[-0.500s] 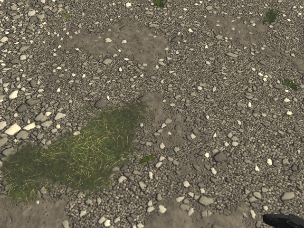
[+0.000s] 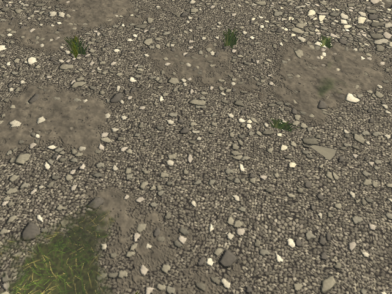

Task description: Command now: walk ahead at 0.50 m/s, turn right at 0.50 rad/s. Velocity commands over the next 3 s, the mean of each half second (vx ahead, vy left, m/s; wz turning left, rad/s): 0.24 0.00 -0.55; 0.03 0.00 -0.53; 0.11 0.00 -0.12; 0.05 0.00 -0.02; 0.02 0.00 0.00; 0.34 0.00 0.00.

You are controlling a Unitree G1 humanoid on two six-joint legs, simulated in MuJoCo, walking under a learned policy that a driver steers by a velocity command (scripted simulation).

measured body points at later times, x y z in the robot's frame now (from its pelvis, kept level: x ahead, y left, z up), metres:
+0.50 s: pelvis +0.20 -0.03 +0.00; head +0.25 -0.06 +0.45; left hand +0.42 +0.21 -0.09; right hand +0.30 -0.34 -0.11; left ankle +0.34 +0.11 -0.70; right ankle +0.21 -0.12 -0.74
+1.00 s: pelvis +0.24 -0.03 -0.01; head +0.27 -0.06 +0.44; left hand +0.53 +0.11 -0.09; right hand +0.20 -0.34 -0.12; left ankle +0.34 +0.08 -0.74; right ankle +0.18 -0.13 -0.74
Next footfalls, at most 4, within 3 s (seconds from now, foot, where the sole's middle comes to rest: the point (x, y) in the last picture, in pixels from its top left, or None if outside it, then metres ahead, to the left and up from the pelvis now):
0.12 right None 0.25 -0.12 -0.78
0.60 left None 0.37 0.07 -0.78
1.00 right None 0.21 -0.15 -0.78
1.40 left None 0.34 0.03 -0.78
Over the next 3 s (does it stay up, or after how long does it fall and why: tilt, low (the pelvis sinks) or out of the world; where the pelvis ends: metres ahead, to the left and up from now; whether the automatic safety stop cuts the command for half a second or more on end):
stays up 0.37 -0.19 0.01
